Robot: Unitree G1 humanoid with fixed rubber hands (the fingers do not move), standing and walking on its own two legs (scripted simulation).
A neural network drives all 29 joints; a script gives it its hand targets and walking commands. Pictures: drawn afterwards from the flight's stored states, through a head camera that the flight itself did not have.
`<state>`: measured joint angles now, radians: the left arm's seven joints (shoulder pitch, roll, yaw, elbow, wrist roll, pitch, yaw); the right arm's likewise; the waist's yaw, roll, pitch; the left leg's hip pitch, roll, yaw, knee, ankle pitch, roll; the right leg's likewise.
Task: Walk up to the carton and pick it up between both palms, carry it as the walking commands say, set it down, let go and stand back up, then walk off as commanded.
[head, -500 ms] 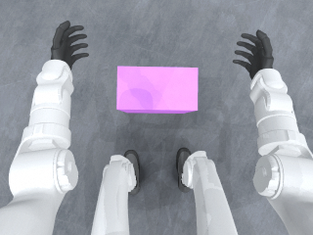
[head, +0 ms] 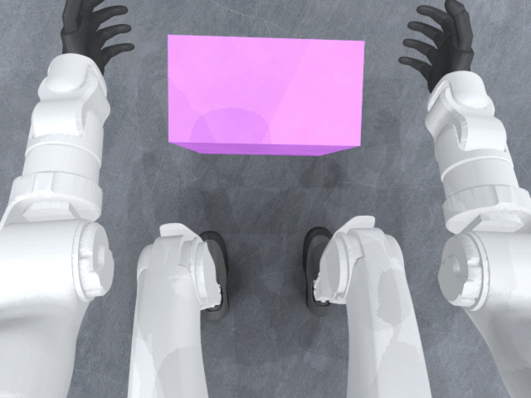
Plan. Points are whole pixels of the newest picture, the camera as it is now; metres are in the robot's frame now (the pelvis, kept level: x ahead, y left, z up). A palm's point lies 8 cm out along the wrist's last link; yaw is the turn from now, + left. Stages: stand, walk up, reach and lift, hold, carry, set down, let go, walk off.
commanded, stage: reach and lift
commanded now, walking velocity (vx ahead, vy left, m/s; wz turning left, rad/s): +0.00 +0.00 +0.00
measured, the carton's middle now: (263, 111) +0.49 +0.00 -0.31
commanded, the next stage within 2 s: none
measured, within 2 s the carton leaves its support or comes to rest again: leaves its support in 2.00 s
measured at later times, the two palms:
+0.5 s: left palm (136, 88) +0.52 +0.21 -0.25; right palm (399, 95) +0.50 -0.22 -0.25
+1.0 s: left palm (143, 86) +0.52 +0.19 -0.24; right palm (388, 97) +0.50 -0.20 -0.24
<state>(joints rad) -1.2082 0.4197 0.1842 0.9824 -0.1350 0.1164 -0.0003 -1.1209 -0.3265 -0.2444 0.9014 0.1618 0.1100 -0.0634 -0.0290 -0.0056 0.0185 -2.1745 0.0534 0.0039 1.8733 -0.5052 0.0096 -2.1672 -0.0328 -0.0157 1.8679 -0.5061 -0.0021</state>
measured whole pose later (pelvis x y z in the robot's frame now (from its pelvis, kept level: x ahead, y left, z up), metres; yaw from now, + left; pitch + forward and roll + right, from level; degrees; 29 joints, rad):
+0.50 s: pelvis -0.02 +0.00 -0.08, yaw +0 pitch +37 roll +0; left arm -1.36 0.46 0.04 1.12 -0.27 0.03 0.08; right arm -1.32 -0.39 -0.09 1.08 0.30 0.03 -0.12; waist -0.03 -0.01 0.33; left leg -2.28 0.06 0.00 2.16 -0.52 0.02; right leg -2.28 -0.03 0.00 2.15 -0.52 0.00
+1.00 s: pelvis -0.01 +0.00 -0.08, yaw +0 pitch +37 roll -1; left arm -1.39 0.43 -0.01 1.17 -0.29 0.01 0.10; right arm -1.33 -0.35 -0.07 1.13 0.32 0.00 -0.13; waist -0.03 -0.01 0.31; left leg -2.27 0.05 0.00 2.15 -0.52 0.02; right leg -2.26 -0.03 0.00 2.15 -0.53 0.00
